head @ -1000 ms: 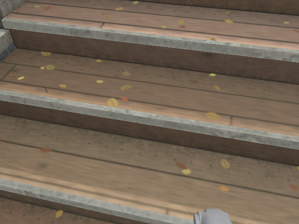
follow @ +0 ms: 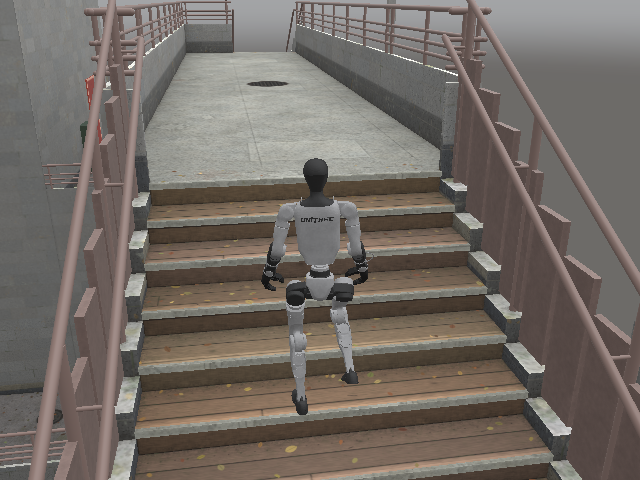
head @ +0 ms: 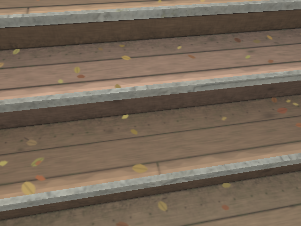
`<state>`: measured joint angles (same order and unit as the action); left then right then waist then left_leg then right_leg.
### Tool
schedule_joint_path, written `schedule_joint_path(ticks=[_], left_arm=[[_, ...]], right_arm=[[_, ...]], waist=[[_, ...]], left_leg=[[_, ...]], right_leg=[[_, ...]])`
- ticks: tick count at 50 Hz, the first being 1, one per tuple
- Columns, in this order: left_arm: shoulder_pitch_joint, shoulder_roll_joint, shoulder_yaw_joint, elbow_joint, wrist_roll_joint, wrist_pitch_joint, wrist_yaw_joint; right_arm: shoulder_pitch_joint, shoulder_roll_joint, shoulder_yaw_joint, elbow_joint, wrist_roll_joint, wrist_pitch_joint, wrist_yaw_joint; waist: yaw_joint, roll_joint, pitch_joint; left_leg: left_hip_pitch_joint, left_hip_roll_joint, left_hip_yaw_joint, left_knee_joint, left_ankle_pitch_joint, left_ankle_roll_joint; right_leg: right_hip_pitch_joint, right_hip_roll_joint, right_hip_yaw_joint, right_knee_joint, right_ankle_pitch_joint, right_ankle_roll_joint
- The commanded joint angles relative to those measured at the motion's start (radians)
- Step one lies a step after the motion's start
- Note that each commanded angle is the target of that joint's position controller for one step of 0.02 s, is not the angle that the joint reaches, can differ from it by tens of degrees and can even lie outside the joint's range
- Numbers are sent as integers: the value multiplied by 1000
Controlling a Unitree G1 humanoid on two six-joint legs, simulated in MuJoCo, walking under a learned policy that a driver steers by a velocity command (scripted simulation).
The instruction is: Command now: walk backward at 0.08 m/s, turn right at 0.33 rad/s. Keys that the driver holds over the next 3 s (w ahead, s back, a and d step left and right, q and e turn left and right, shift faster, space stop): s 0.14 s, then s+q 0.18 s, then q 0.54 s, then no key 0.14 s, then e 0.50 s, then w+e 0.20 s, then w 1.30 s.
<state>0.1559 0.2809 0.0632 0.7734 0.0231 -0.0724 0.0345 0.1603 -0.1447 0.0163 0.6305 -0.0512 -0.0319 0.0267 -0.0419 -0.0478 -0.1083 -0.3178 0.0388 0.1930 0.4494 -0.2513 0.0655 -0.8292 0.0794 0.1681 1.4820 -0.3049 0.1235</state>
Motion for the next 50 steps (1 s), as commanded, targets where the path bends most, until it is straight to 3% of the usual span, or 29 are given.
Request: schedule_joint_path(ticks=[1, 3, 5, 9, 10, 11, 12, 13, 14, 15, 16, 17, 19, 22, 25, 29, 31, 35, 37, 39, 40, 41, 42, 43, 45, 46, 47, 48, 50], left_arm=[[-30, 30, -8, -76, 4, -2, -4], [-12, 14, -25, -86, 21, 21, -22], [-58, -15, -47, -120, 31, 40, -40], [9, 16, -34, -131, -24, 25, -67], [163, -32, -20, -97, -8, 23, -37], [169, 59, -7, -96, 14, 14, -24], [73, 302, 65, -160, -22, -17, -22], [44, 242, 57, -181, 18, -46, -26], [29, 183, 51, -163, 41, -49, -30], [-24, 101, 32, -179, 24, -33, -32], [-111, 12, -18, -203, 9, -16, -37], [-181, -1, -37, -217, 20, 14, -31], [-196, -67, -83, -263, 26, 64, -32], [-170, -57, -102, -283, 17, 40, -28], [-198, -56, -110, -298, -9, 8, -30], [-111, -53, -111, -251, -16, 8, -37], [-86, -63, -112, -219, -17, 5, -27], [-143, -20, -92, -194, -2, -37, 4], [-122, 11, -90, -142, -4, -4, 0], [-98, 7, -106, -76, 5, 38, -19], [-76, -18, -118, -49, -8, 53, -22], [-3, -76, -139, -25, 11, 70, -43], [6, -67, -114, -85, -15, 56, -31], [-60, -14, -90, -104, -46, 39, -4], [-262, -2, -62, -120, -66, 10, 4], [-305, -8, -57, -108, -28, 16, 3], [-286, -24, -64, -98, -6, 19, 7], [-225, -12, -60, -74, 10, 10, 8], [-177, -13, -59, -66, 0, 5, 10]], right_arm=[[-79, -183, -56, -64, -16, -44, 10], [-167, -185, -61, -77, -19, -68, -5], [-149, -195, -74, -55, -4, -74, -24], [-141, -226, -97, -14, 9, -69, -28], [121, -180, -96, 79, 83, -14, -48], [161, -108, -79, 69, 78, 4, -49], [45, 17, -36, -50, 2, -37, -33], [23, -93, -53, -42, 11, -59, -40], [-79, -146, -68, -43, 56, -59, -34], [-80, -183, -83, -14, 62, -52, -46], [-46, -196, -97, 17, 55, -48, -62], [-65, -202, -95, 15, 45, -44, -67], [-18, -231, -101, 37, 48, -28, -75], [60, -286, -125, 85, 44, -14, -78], [104, -293, -140, 128, -6, -23, -70], [126, -276, -137, 160, 6, -42, -73], [126, -247, -122, 161, -7, -48, -64], [244, -179, -84, 187, -34, -44, 38], [266, -177, -75, 206, -3, -56, 81], [345, -154, -73, 270, 23, -69, 88], [335, -174, -76, 278, 19, -82, 88], [342, -241, -92, 270, 4, -96, 78], [331, -403, -134, 227, 2, -106, 84], [390, -434, -143, 245, -3, -125, 101], [473, -361, -125, 262, 6, -127, 98], [369, -333, -101, 233, -2, -96, 80], [279, -297, -87, 216, -19, -62, 77], [216, -284, -79, 176, -21, -38, 81], [198, -195, -39, 165, -2, -28, 78]], waist=[[46, 165, -66], [98, 123, -100], [70, 157, -89], [69, 164, -25], [74, 250, -97], [33, 34, -64], [27, -415, -113], [84, -256, -166], [141, -203, -134], [127, -122, -94], [71, -24, -22], [30, -30, 0], [52, -28, -56], [81, -30, -64], [67, -40, -63], [94, -47, -46], [98, -65, -63], [56, -47, -19], [57, -3, 18], [23, 48, 101], [33, 115, 142], [84, 179, 97], [123, 341, 32], [65, 357, -45], [-55, 375, 7], [-44, 336, 115], [-5, 238, 177], [15, 185, 187], [37, 102, 154]], left_leg=[[223, 293, -195, -110, 800, 284], [213, 285, -129, -90, 858, 235], [215, 263, -113, -61, 721, 191], [137, 268, -191, 0, 434, 167], [200, 134, -38, 192, 509, 47], [-59, 54, -24, 349, 51, -24], [-340, -75, -78, 458, -398, -113], [-386, -110, -202, 742, -493, -186], [-446, -122, -256, 957, -402, -195], [-438, -110, -303, 1163, -300, -182], [-426, -123, -360, 1231, -187, -159], [-448, -123, -383, 1273, -78, -148], [-549, -137, -390, 1313, -15, -179], [-603, -140, -463, 1342, 99, -215], [-512, -121, -385, 1258, 106, -219], [-504, -58, -391, 1141, 53, -211], [-484, -16, -356, 1035, 20, -201], [-179, 69, -202, 479, 123, -142], [5, 61, -147, 73, 346, -120], [227, 52, -146, -262, 617, -75], [190, 34, -142, -426, 620, -43], [291, 95, -230, -349, 865, 56], [377, 224, -388, 30, 1468, 227], [455, 268, -402, 87, 1624, 289], [442, 308, -469, 31, 1195, 210], [357, 417, -604, -75, 740, 261], [338, 417, -654, -140, 368, 272], [315, 408, -645, -182, 221, 278], [345, 383, -624, -212, 254, 290]], right_leg=[[-51, -44, -48, -86, 20, 20], [67, -115, -96, -260, -5, 15], [156, -153, -138, -468, -121, -11], [362, -93, -212, -951, 187, -123], [576, -96, -241, -1106, 235, -114], [750, -272, -52, -1023, 869, -123], [815, -377, 119, -1066, 1002, -510], [814, -513, 207, -1081, 931, -611], [709, -484, 163, -1106, 670, -555], [592, -416, 79, -1108, 453, -466], [449, -362, 15, -1143, 295, -405], [372, -355, 3, -1167, 166, -392], [474, -377, 17, -1189, 6, -406], [526, -397, 25, -1179, -58, -403], [500, -352, -99, -1148, -80, -370], [513, -427, -73, -1063, -127, -387], [514, -448, -55, -1014, -158, -376], [323, -406, -190, -828, -193, -257], [257, -438, -156, -712, -230, -231], [137, -474, -151, -542, -184, -186], [205, -428, -215, -399, -136, -157], [106, -358, -277, -144, -176, -115], [-158, -188, -419, 167, -395, -27], [-271, -113, -423, 324, -459, 26], [-405, -140, -314, 468, -455, -4], [-478, -200, -201, 436, -295, -30], [-555, -192, -110, 506, -231, -79], [-549, -172, -72, 521, -201, -99], [-542, -150, -84, 476, -156, -101]])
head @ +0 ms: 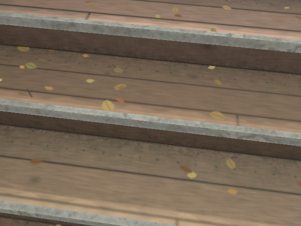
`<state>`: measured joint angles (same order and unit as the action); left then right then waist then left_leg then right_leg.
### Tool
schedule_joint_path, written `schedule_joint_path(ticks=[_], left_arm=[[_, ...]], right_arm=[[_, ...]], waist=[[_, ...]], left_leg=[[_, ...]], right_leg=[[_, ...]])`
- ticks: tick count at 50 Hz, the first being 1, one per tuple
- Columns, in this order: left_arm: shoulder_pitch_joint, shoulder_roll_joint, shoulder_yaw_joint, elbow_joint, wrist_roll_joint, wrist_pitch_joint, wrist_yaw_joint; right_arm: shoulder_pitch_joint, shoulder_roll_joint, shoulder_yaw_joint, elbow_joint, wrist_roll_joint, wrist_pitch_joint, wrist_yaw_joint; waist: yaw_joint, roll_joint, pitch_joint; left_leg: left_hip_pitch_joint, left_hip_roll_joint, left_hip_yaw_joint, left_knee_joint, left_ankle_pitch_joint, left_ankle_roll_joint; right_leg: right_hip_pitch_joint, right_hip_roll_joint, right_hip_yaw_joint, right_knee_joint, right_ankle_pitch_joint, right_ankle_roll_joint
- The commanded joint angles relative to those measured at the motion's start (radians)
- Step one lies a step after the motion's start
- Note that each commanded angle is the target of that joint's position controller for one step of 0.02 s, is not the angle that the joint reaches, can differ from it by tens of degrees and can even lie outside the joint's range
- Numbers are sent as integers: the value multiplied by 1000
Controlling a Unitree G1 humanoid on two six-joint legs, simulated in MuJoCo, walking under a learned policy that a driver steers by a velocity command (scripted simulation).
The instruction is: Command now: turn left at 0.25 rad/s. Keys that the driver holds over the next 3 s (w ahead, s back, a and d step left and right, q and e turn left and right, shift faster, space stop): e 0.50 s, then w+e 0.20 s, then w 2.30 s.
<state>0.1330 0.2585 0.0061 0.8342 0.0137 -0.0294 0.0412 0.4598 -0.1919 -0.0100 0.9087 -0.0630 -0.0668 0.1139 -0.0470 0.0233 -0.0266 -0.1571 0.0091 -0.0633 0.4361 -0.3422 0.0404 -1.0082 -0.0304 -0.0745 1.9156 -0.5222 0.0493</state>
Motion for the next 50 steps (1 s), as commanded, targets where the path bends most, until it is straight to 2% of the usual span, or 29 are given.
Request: schedule_joint_path(ticks=[1, 3, 5, 6, 7, 8, 10, 11, 13, 16, 17, 19, 20, 21, 23, 24, 27, 30, 31, 34, 37, 39, 40, 41, 42, 43, 44, 47, 50], left_arm=[[-135, -9, -13, -123, 11, -34, -10], [-119, -51, -37, -95, 16, -20, -64], [-226, -67, -52, -110, 27, 7, -122], [-122, -112, -43, -140, -13, 61, -44], [-192, -79, -65, -138, -1, 11, -119], [-173, -62, -60, -132, -2, -16, -142], [-205, 9, -48, -141, -12, -37, -137], [-177, 0, -48, -151, -8, -31, -126], [-135, 17, -45, -158, -12, -22, -112], [-73, 71, -26, -166, -16, -4, -86], [-36, 92, -18, -171, -15, -2, -76], [178, 134, 7, -166, 10, -24, -58], [235, 129, 14, -133, 17, -34, -49], [165, 103, 12, -123, 15, -47, -55], [-27, 9, -5, -130, 7, -61, -60], [-91, -15, -13, -138, 5, -66, -54], [-94, -9, -17, -148, -2, -86, -33], [-1, 20, -18, -124, 12, -90, -28], [36, 23, -16, -122, 17, -85, -28], [109, 33, -14, -124, 7, -100, -35], [-17, 52, -10, -182, -3, -94, -40], [-35, 38, -1, -224, -10, -51, -32], [60, 1, 4, -220, 23, -43, -27], [152, -18, 18, -216, 51, -51, -19], [130, -11, 32, -209, 46, -62, -16], [41, 6, 41, -220, 44, -54, -5], [-8, 5, 43, -229, 35, -41, 4], [-139, -40, 7, -240, 50, -37, 5], [-176, -45, -7, -255, 81, -10, -16]], right_arm=[[-112, -101, 11, -117, 27, -1, -12], [-160, -72, 45, -134, 65, -13, -9], [-61, -157, 22, -93, 72, 8, -17], [118, -187, -37, 24, 102, 37, -117], [9, -253, -25, -75, 45, -2, -66], [-74, -261, -44, -108, 43, -13, -55], [-8, -202, -42, -139, 33, -8, -69], [-16, -201, -45, -151, 48, 0, -85], [-86, -215, -63, -204, 50, 13, -99], [-157, -174, -60, -258, 36, 22, -91], [-188, -169, -60, -278, 36, 27, -88], [-332, -172, -51, -320, 24, 32, -97], [-368, -143, -37, -330, 36, 30, -98], [-347, -113, -21, -325, 40, 19, -101], [-297, -141, -13, -303, 19, 15, -118], [-285, -151, -14, -302, 10, 23, -130], [-223, -165, -16, -249, -11, 37, -114], [-225, -140, -6, -223, -28, 13, -83], [-259, -161, -10, -239, -19, 9, -89], [-342, -126, 3, -278, -9, 5, -116], [-249, -99, 4, -277, -7, 8, -117], [-128, -122, -10, -213, 14, -4, -88], [-193, -148, -13, -228, 23, -12, -43], [-205, -233, -39, -257, 17, -27, -29], [-178, -268, -50, -252, 1, -42, -40], [-170, -215, -30, -229, -19, -27, -47], [-213, -150, -4, -232, -41, 2, -47], [-194, -58, 36, -207, -10, 52, -67], [-187, -110, 30, -196, -13, 51, -81]], waist=[[55, 7, 40], [82, -7, 15], [29, 50, 57], [-15, 134, 46], [-1, 152, -13], [22, 91, -49], [-22, -17, -150], [0, -23, -188], [28, -45, -170], [53, -123, -141], [73, -170, -149], [243, -316, -228], [258, -262, -230], [193, -187, -153], [86, -53, -98], [52, -44, -77], [54, -113, -132], [76, -123, -110], [94, -117, -114], [127, -167, -122], [50, -143, -112], [13, 110, -91], [93, 162, -124], [92, 243, -145], [45, 193, -50], [22, 101, -1], [28, 45, -59], [7, 9, -101], [57, 59, -130]], left_leg=[[199, 362, -291, -185, 322, 261], [136, 250, -147, -194, 121, 130], [-73, 232, -133, -318, -32, 126], [99, 244, -26, -275, 1005, 171], [90, 246, -78, -225, 821, 182], [163, 212, -10, -174, 829, 156], [125, 101, 106, -86, 919, 61], [87, 77, 117, -70, 831, 49], [5, 38, 143, -22, 660, 44], [-177, -26, 124, 32, 354, 35], [-236, -51, 102, 110, 266, 18], [-458, -93, -152, 879, -4, -39], [-599, -113, -248, 1181, 68, -42], [-696, -113, -251, 1291, 123, -45], [-680, -56, -176, 1266, 131, -52], [-638, -38, -149, 1216, 80, -68], [-555, -33, -86, 1259, 155, -99], [-522, -32, -38, 1252, 170, -58], [-541, -22, -76, 1172, 119, -63], [-590, -11, -94, 901, -76, -106], [-306, 9, -42, 494, -51, -115], [-28, 41, -111, 44, 267, 11], [129, 134, -143, 103, 744, 87], [230, 309, -375, 154, 1065, 208], [190, 408, -505, 85, 912, 262], [117, 369, -454, 134, 769, 241], [60, 287, -338, 170, 718, 226], [105, 206, -269, 81, 527, 218], [-27, 189, -187, -50, 511, 157]], right_leg=[[-334, -39, 142, -29, 41, -24], [-194, -77, 67, -358, -84, 12], [18, -42, -53, -499, -262, 21], [133, 6, -205, -425, -231, -86], [113, -15, -74, -504, -79, -74], [160, -15, -27, -631, 35, -123], [265, -12, 138, -648, 358, -243], [326, -29, 174, -685, 352, -248], [355, -32, 297, -804, 211, -244], [429, -32, 504, -990, -21, -302], [467, -52, 610, -1072, -70, -334], [534, -176, 980, -1277, -53, -475], [547, -154, 1059, -1304, -127, -466], [543, -132, 1003, -1300, -179, -427], [424, -80, 808, -1303, -186, -390], [347, -61, 750, -1314, -175, -382], [285, -27, 639, -1294, -106, -361], [254, 4, 534, -1222, -98, -323], [279, -6, 571, -1220, -106, -324], [423, -54, 709, -1209, -137, -347], [274, 0, 606, -1179, -155, -277], [130, 188, 336, -861, 0, -133], [66, 249, 191, -677, 61, -64], [-131, 260, 163, -408, -32, 0], [-280, 177, 227, -189, 35, 16], [-335, 150, 275, -14, 115, 16], [-289, 177, 260, -54, 189, -5], [-248, 117, 188, -402, 146, -13], [32, 71, 20, -734, 15, 18]])
Over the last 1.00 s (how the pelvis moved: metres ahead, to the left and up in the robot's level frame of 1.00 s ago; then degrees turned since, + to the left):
-0.13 0.02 -0.16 19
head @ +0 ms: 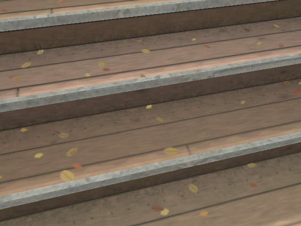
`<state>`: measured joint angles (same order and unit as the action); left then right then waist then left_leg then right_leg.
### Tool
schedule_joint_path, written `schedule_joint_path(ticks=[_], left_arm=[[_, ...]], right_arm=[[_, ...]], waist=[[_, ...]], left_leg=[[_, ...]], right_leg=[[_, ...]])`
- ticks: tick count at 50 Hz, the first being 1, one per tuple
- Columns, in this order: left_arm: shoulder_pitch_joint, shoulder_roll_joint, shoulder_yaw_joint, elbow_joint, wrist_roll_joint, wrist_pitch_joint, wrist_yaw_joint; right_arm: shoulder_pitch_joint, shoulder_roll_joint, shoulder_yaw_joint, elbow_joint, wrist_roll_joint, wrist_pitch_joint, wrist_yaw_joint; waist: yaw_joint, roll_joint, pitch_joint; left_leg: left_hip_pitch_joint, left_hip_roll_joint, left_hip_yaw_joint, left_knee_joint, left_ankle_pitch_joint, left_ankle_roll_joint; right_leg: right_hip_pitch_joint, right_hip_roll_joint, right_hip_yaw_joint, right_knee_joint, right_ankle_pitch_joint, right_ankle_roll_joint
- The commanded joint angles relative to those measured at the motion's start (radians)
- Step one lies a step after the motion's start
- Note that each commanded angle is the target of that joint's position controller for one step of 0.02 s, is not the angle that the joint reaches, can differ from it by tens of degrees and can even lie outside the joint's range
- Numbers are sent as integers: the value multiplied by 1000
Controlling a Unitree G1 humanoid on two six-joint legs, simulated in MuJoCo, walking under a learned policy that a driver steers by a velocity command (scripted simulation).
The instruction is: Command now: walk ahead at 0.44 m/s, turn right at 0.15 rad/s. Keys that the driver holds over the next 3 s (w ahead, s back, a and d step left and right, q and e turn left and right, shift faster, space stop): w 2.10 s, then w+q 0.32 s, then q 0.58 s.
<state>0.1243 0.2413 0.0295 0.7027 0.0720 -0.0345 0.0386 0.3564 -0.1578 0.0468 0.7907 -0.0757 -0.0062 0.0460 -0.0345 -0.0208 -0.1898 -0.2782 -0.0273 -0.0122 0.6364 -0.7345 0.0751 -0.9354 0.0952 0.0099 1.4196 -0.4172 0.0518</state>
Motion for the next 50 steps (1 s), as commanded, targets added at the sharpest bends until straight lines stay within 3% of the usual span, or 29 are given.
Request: schedule_joint_path(ticks=[1, 4, 6, 7, 8, 9, 12, 14, 15, 21, 22, 24, 26, 27, 30, 31, 32, 33, 34, 35, 36, 39, 40, 43, 44, 45, 47, 48, 50], left_arm=[[-2, -13, -18, -64, 9, -2, -27], [309, 104, 48, 50, -2, 11, -34], [494, 81, 72, 177, 20, 4, -42], [573, 75, 62, 201, 44, -3, -49], [363, 177, 65, 88, 17, -24, -57], [289, 115, 56, 106, 5, -37, -74], [125, -77, -23, 159, 14, -52, -85], [133, -60, -20, 192, -12, -62, -88], [237, 12, 17, 206, -88, -90, -29], [475, 0, 30, 313, -24, -116, -4], [625, -150, -42, 413, 71, -90, -59], [590, -128, -41, 406, 99, -65, -95], [556, -100, -43, 395, 85, -68, -105], [479, -3, -7, 352, -48, -91, -39], [402, 30, -7, 337, -107, -63, 25], [461, 65, -34, 392, 34, -94, -139], [275, 187, 17, 324, 14, -107, -192], [310, 158, 26, 315, 21, -101, -203], [319, 173, 61, 250, -122, -111, -93], [307, 69, 50, 223, -112, -109, -93], [289, -17, 36, 181, -61, -100, -90], [146, -154, 0, 65, -20, -76, -74], [138, -149, -26, 148, -68, -66, -105], [145, -106, -43, 136, -56, -56, -124], [135, -224, -55, 60, 0, -40, -59], [89, -166, -53, 54, -5, -29, -43], [0, -141, -41, 36, -40, -15, -21], [-78, -65, -59, 33, -80, -13, -104], [-133, -86, -70, 41, -65, -31, -117]], right_arm=[[-189, -183, -36, -111, -3, -49, -15], [-312, -191, -55, -114, 18, -111, -14], [-241, -97, -49, -39, 23, -90, 7], [-214, 3, -31, -15, 35, -89, 29], [-36, 16, -30, -72, 15, -111, 41], [-78, -58, -56, -54, 20, -126, 32], [-145, -106, -56, -9, 15, -67, -15], [-151, -127, -64, 23, 0, -49, 8], [-282, -98, -69, -96, 36, -40, -16], [-465, 3, -53, -211, 48, -12, -84], [-442, 2, -1, -168, 42, -26, -41], [-446, 15, 3, -165, 20, -61, -1], [-619, -28, 0, -241, 32, -53, 11], [-750, 56, 11, -349, 86, -15, -34], [-432, 56, 17, -267, 119, 40, -54], [-609, 84, 46, -348, 95, 43, 45], [-436, -76, -13, -285, 92, 35, 75], [-241, -147, -49, -174, 54, 34, 66], [153, -205, -102, -46, 55, -8, -22], [203, -314, -134, 14, 63, -7, -69], [49, -281, -134, 8, 67, -15, -84], [-67, 0, -82, 117, 52, -42, -70], [-101, 12, -56, 123, 13, -55, -22], [-53, 16, -42, 232, -25, -53, 22], [-28, 7, -75, 255, 90, -96, -11], [-66, 8, -58, 243, 102, -115, -29], [39, 12, -49, 269, 70, -134, -44], [74, -30, -42, 262, -70, -101, 3], [262, -1, -30, 352, -101, -62, 17]], waist=[[127, 146, 37], [229, 78, 28], [245, -89, 47], [234, -131, 48], [84, -222, -20], [96, -45, 109], [1, 58, 128], [-1, -13, 166], [28, 32, 192], [103, -12, 313], [192, -45, 176], [133, 37, 219], [121, 29, 219], [119, -60, 393], [7, -83, 263], [-63, -294, 64], [-158, -218, 88], [-139, -152, -56], [-200, -51, -208], [-152, 297, -205], [-67, 257, -113], [48, 69, 185], [33, 146, 200], [105, -3, 108], [168, 88, 155], [168, 2, 195], [97, 11, 217], [58, 163, 96], [1, 76, 201]], left_leg=[[-81, 234, -175, -366, 993, 73], [-55, 185, -80, -157, 977, 37], [-310, 30, -68, 532, 350, 91], [-613, -121, -169, 1002, 323, 131], [-805, -177, -350, 1141, 444, 101], [-923, -141, -351, 1234, 523, 73], [-925, 6, -282, 1227, 778, 31], [-849, 35, -168, 1195, 679, 30], [-710, 37, -49, 1098, 602, -50], [-1205, 60, -23, 1575, 222, -24], [-1442, 36, -270, 1702, 351, 113], [-1536, 35, -172, 1624, 369, 189], [-1280, 112, 44, 1266, 456, 200], [-1061, 57, 160, 1250, 186, 35], [-294, 45, 246, 781, 236, 61], [-187, -57, 137, 805, 334, 21], [-287, -101, 179, 503, 334, 41], [-93, -131, 186, 364, 425, 51], [257, 93, -223, 359, 239, 148], [296, 254, -754, -75, 296, 203], [212, 296, -916, -230, 174, 189], [-150, 207, -526, -136, 67, 106], [-248, 210, -492, -151, 279, 101], [-135, 210, -370, -210, 463, 62], [-111, 174, -198, -219, 380, 26], [-236, 134, -108, -254, 406, 24], [-225, 158, -122, -311, 601, 86], [-124, 142, -179, -275, 535, 68], [164, 210, -256, -273, 470, 86]], right_leg=[[274, -64, -119, -207, -23, 6], [586, -73, -59, -554, 60, -41], [860, -92, 12, -820, 88, -130], [938, -128, 182, -763, 156, -242], [946, -307, 637, -940, 72, -429], [842, -373, 727, -997, -131, -486], [579, -352, 583, -1050, -151, -387], [453, -301, 409, -1111, -162, -369], [474, -285, 306, -1162, -74, -291], [858, -363, 318, -1188, 15, -335], [1070, -441, 448, -1036, 247, -387], [1149, -414, 277, -1065, 208, -355], [889, -303, 124, -1196, 85, -301], [627, -312, 156, -1444, 50, -265], [513, -305, -53, -1445, 880, -252], [502, -412, 31, -1319, 1517, -338], [802, -380, -40, -1122, 1805, -322], [819, -333, -33, -893, 1761, -321], [645, -229, -32, -468, 1440, -166], [393, -6, 71, -137, 288, -115], [245, -19, 195, 145, 193, -123], [51, -99, 110, 372, 372, -188], [-80, -46, 344, 453, 505, -288], [-345, -7, 339, 601, 557, -378], [-249, -45, 188, 578, 339, -242], [-177, -75, 106, 408, 397, -188], [-209, -74, -43, 548, 381, -127], [-393, -64, 83, 726, 453, -246], [-753, -18, 181, 836, 348, -351]])
Over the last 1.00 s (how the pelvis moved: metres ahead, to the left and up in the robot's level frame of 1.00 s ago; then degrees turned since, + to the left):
0.08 0.10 0.11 -23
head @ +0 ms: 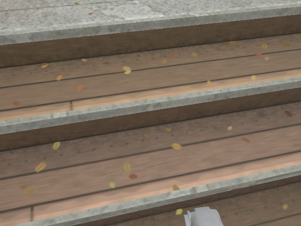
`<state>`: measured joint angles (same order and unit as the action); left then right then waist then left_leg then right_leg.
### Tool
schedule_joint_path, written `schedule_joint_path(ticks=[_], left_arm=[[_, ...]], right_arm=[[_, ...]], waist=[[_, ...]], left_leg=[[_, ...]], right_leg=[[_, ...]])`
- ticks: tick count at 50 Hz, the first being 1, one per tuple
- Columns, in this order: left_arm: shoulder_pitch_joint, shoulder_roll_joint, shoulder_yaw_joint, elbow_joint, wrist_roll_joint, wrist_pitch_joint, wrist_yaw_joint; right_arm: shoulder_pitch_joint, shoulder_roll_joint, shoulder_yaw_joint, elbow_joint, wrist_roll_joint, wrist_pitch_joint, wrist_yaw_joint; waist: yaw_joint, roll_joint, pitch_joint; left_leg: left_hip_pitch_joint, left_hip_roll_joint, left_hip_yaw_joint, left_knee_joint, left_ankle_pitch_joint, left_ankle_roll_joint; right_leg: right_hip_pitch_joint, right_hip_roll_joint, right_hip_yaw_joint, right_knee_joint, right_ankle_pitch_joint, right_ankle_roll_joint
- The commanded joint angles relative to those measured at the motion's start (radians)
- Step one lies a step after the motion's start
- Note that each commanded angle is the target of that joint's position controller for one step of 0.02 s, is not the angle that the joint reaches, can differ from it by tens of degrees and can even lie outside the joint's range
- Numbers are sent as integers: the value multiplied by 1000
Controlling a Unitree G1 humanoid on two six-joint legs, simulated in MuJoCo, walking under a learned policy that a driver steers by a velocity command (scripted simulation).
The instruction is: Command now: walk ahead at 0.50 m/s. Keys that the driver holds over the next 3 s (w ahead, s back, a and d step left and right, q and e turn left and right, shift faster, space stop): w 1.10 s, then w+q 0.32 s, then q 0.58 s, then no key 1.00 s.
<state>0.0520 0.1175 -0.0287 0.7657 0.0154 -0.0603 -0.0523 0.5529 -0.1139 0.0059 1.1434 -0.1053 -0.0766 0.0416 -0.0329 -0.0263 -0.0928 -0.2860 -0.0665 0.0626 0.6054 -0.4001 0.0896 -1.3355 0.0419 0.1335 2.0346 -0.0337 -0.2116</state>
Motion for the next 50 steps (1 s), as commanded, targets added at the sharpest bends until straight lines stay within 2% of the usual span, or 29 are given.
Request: schedule_joint_path(ticks=[1, 2, 3, 6, 7, 9, 10, 12, 13, 14, 17, 19, 20, 21, 25, 26, 29, 30, 32, 33, 35, 36, 37, 40, 42, 43, 44, 49, 50], left_arm=[[-122, 41, -18, -43, -3, -19, -23], [-222, -99, -33, -152, 23, -20, 37], [-357, -66, -49, -227, 26, -12, 55], [-318, -13, -42, -263, -17, 39, 45], [-474, -57, -58, -309, 7, 90, -32], [-285, 81, -17, -228, 18, 117, -58], [94, 77, 6, -91, -13, 58, 18], [373, 177, 59, 39, -5, 15, 66], [536, 181, 35, 99, 77, 71, 19], [607, 232, 73, 152, 79, 37, 12], [247, -19, 21, 236, 42, 7, -22], [273, -71, 28, 313, -34, -61, 53], [273, -68, 22, 322, -15, -81, 57], [112, -63, 17, 247, 108, -53, 1], [497, 2, -6, 368, 154, -19, -15], [473, 53, 20, 364, -33, -68, 24], [489, 105, 28, 328, -59, -72, 106], [488, 156, -1, 329, 82, -58, -35], [405, 311, 64, 289, 29, -80, -84], [455, 298, 100, 250, -57, -80, 36], [476, 201, 92, 202, -60, -89, 70], [387, 111, 93, 148, -22, -89, 33], [379, 20, 68, 237, 40, -45, -65], [260, 33, 61, 147, 32, -29, -43], [163, -106, 14, -22, 52, -18, 45], [160, -81, 14, -30, 33, -4, 55], [99, 39, 8, 1, 1, 15, 7], [-169, 11, -37, -79, 11, -7, -9], [-301, -119, -57, -235, 13, -15, 48]], right_arm=[[132, -44, 17, 33, -76, 11, 26], [-5, -110, -17, -44, 121, -33, -22], [5, -73, 3, -44, 135, -48, -47], [86, -75, -10, -37, 145, -38, -112], [175, -75, 29, 31, -6, -34, 41], [10, -248, -20, -76, 50, -62, 98], [9, -291, -73, -118, 133, -55, -31], [53, -200, -60, -165, 168, -75, -67], [-4, -46, -21, -87, -16, -14, 88], [-54, -86, -63, -142, 33, -16, 124], [-249, -80, -49, -241, 53, -9, 62], [-312, 89, 8, -381, 57, -10, -39], [-330, 92, 17, -397, 71, 5, -50], [-391, -12, 24, -386, 102, 31, 19], [-615, -21, 49, -494, 72, 17, 44], [-740, 137, 81, -578, 88, 22, -40], [-697, 51, 80, -586, 119, 45, -69], [-817, -22, 69, -650, 106, 95, 25], [-672, -136, 29, -584, 70, 131, 60], [-372, -82, 16, -445, 97, 75, -24], [-99, -209, -35, -330, 91, 34, -75], [-120, -270, -68, -289, 92, 53, -90], [2, -206, -28, -271, -12, 51, -29], [-265, 15, -4, -160, 50, 30, 31], [-236, 32, -16, -66, 125, -49, -32], [-241, 27, -15, -66, 112, -67, -37], [-410, 62, 5, -123, -11, -24, 12], [79, 4, 26, 33, -59, 1, -10], [6, -93, -6, -12, 126, -41, -47]], waist=[[-14, 65, 119], [35, 42, 239], [10, -29, 272], [-42, 86, 188], [39, 276, -82], [137, 226, -80], [177, 158, -182], [228, 53, -334], [333, -242, -305], [288, -156, -65], [68, 140, -10], [-65, 94, 46], [-70, 89, 134], [-71, 17, 81], [1, 43, 45], [19, 0, 248], [24, -7, 123], [-64, -268, -108], [-119, -204, -82], [-119, -71, -230], [-172, 37, -297], [-151, 285, -214], [-216, 316, 26], [6, -60, 34], [135, -8, 75], [134, -20, 137], [119, -32, 34], [0, 52, 74], [40, 54, 268]], left_leg=[[276, 265, -325, -239, 177, 72], [117, 245, -244, -362, 196, 44], [-33, 212, -224, -462, 177, 24], [45, 252, -159, -686, 581, 94], [-6, 302, -134, -531, 1158, 144], [303, 359, -96, -371, 1890, 190], [477, 300, -31, -110, 1936, 97], [50, 209, -86, 386, 1484, 23], [-433, -98, -328, 904, 415, 47], [-683, -117, -509, 1282, 448, 70], [-893, -77, -447, 1584, 416, 182], [-771, 22, -276, 1488, 216, 69], [-793, 25, -238, 1402, 203, 54], [-878, 62, -201, 1549, 219, 152], [-1140, 92, -125, 1447, 311, 227], [-1083, 78, 36, 1407, 86, 80], [-528, 133, 126, 881, 97, 31], [-319, 38, 48, 927, 172, 44], [-458, -25, 100, 627, 96, 19], [-272, -77, 231, 527, -179, 51], [156, 161, -374, 265, -154, 173], [187, 291, -892, -156, -91, 316], [114, 289, -999, -211, -323, 243], [-20, 305, -641, -140, 193, 263], [-101, 225, -326, -189, 94, 72], [-162, 215, -266, -227, 157, 72], [-212, 180, -200, -235, 250, 106], [218, 251, -282, -275, 287, 138], [-16, 256, -251, -485, 173, 86]], right_leg=[[-432, 17, 47, 172, -42, -112], [-280, -47, -173, 53, -296, 42], [-114, -89, -245, -144, -335, 98], [315, -130, -345, -608, -322, 102], [519, -37, -306, -573, -211, 38], [498, 45, -360, -808, -346, 82], [723, 90, -415, -912, -564, 34], [1261, -137, 147, -1128, -512, -88], [1438, -241, 753, -1550, -350, -250], [1330, -274, 816, -1627, -484, -147], [1108, -307, 476, -1585, -144, -152], [955, -219, 101, -1610, -177, 37], [867, -188, 12, -1648, -134, 62], [810, -177, -9, -1688, -1, 25], [1015, -149, -19, -1718, -124, 22], [897, -151, -41, -1859, -113, 73], [895, -161, -110, -2052, 324, 46], [819, -238, -82, -1945, 806, -52], [1237, -315, -112, -1771, 1486, -96], [1474, -254, -192, -1532, 1538, 4], [1095, -155, -130, -996, 1034, 90], [741, 83, -127, -553, -65, 119], [324, 111, 303, -184, 92, 25], [123, 91, 229, 47, 44, -80], [209, 10, 61, 24, -174, 41], [200, -1, 23, -45, -170, 68], [155, -46, 12, -126, -66, -18], [-346, -84, -42, 69, -272, -80], [-152, -122, -197, -80, -392, 52]])
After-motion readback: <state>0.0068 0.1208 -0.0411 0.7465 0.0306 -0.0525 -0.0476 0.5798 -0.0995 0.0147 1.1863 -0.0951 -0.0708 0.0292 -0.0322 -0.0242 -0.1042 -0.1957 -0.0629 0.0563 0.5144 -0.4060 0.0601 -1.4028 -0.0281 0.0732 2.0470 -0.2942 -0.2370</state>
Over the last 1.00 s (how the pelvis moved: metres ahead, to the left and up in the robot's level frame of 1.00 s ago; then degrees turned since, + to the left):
0.43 0.11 0.19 1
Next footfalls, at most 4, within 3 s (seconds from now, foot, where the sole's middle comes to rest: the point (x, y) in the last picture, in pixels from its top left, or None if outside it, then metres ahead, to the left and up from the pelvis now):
0.22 right None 0.33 -0.09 -0.60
0.68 left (127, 170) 0.62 0.08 -0.44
1.16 right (182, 76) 0.96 -0.14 -0.28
1.64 left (124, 6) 1.25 0.10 -0.12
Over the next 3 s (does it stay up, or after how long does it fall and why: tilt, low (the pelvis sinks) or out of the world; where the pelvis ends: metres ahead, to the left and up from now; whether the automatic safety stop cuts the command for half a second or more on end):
stays up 1.24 -0.04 0.65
